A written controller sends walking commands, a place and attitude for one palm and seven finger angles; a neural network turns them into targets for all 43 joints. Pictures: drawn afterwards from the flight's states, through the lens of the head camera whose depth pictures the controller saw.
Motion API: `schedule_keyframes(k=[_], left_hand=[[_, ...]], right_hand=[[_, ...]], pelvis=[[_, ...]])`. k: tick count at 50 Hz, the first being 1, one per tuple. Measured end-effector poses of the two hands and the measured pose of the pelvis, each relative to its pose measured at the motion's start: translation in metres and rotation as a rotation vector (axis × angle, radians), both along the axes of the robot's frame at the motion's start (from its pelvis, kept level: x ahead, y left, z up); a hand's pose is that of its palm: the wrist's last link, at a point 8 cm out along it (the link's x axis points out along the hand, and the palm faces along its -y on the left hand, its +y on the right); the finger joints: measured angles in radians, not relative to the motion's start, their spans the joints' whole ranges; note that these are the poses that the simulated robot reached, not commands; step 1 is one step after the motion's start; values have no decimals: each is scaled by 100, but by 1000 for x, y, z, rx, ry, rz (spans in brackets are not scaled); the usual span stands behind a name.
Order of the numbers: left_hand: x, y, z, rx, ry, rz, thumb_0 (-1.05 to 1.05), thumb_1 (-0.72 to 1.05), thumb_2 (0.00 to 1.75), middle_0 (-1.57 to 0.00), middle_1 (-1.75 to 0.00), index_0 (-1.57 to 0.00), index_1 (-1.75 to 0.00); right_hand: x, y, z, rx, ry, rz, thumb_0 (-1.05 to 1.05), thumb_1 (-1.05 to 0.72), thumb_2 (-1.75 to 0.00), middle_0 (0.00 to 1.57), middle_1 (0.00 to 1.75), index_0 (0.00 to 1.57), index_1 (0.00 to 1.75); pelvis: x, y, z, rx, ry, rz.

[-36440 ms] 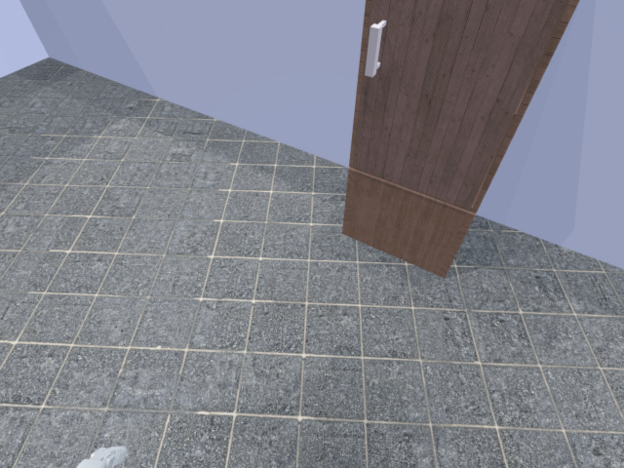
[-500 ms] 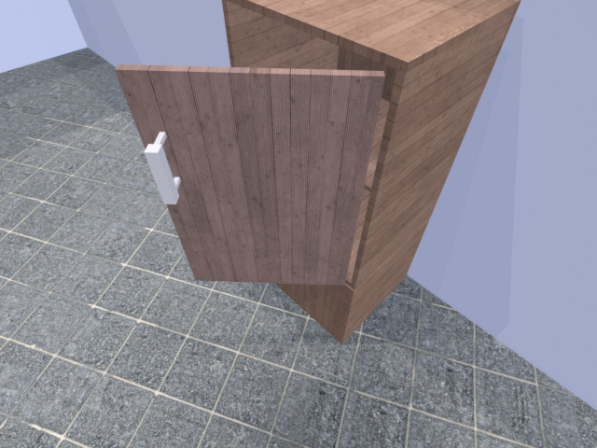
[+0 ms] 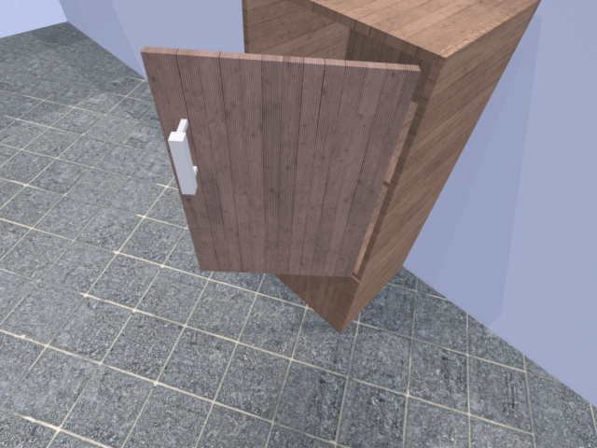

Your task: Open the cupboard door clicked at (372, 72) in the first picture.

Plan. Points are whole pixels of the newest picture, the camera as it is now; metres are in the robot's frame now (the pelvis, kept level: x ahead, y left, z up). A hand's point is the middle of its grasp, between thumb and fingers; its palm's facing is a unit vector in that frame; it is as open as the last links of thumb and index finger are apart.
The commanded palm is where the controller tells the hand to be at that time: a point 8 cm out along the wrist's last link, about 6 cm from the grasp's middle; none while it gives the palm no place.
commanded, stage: come to a stop and stand still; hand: left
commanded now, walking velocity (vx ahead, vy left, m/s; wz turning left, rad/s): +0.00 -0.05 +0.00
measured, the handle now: (186, 157) +0.56 +0.23 +0.05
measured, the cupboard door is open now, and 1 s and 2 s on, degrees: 43 43 43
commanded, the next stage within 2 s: look again from close up in 1.20 s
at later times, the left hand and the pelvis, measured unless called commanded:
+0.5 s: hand out of the picture +0.02 +0.13 -0.17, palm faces -0.02 -0.97 -0.23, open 7.3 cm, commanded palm none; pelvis +0.02 -0.04 -0.01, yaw -1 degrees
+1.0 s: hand out of the picture +0.03 +0.10 -0.18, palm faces +0.00 -0.98 -0.22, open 7.3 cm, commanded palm none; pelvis +0.03 -0.07 +0.00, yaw +0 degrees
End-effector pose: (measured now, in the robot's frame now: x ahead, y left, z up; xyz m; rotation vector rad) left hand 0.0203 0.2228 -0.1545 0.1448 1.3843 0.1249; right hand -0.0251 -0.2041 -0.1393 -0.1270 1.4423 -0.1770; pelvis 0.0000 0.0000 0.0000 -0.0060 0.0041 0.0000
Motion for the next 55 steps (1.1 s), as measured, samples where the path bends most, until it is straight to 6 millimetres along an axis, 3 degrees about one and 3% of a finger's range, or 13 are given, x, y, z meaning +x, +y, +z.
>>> schedule_keyframes(k=[5,8,17,29,40,55], left_hand=[[8,-5,0,13,-5,-24,1,95,90,-20,-30,-20,-30],[10,-9,-6,32,-18,-53,1,94,90,-20,-30,-20,-30],[4,-24,7,59,-13,-36,1,93,90,-20,-30,-20,-30],[-7,-52,13,45,19,-13,1,92,90,-20,-30,-20,-30],[-2,-69,10,33,23,-1,1,91,90,-20,-30,-20,-30],[14,-70,12,48,-10,1,0,91,90,-20,-30,-20,-30]], right_hand=[[-21,2,-5,28,57,-38,1,-91,-90,20,30,20,30],[-24,-6,-15,45,69,-44,1,-91,-90,20,30,20,30],[15,-27,-26,59,-37,-3,1,-91,-90,20,30,20,30],[52,-66,-20,31,-79,39,2,-92,-90,20,30,20,30],[60,-82,-16,18,-58,44,1,-92,-90,20,30,20,30],[52,-85,-16,26,-25,34,1,-92,-90,20,30,20,30]], pelvis=[[1,-6,-2,1,6,-2],[0,-11,-12,14,22,-22],[10,-24,-11,6,-9,-8],[19,-48,-5,20,-9,-9],[26,-65,-3,19,-7,-5],[31,-73,-2,19,-8,-2]])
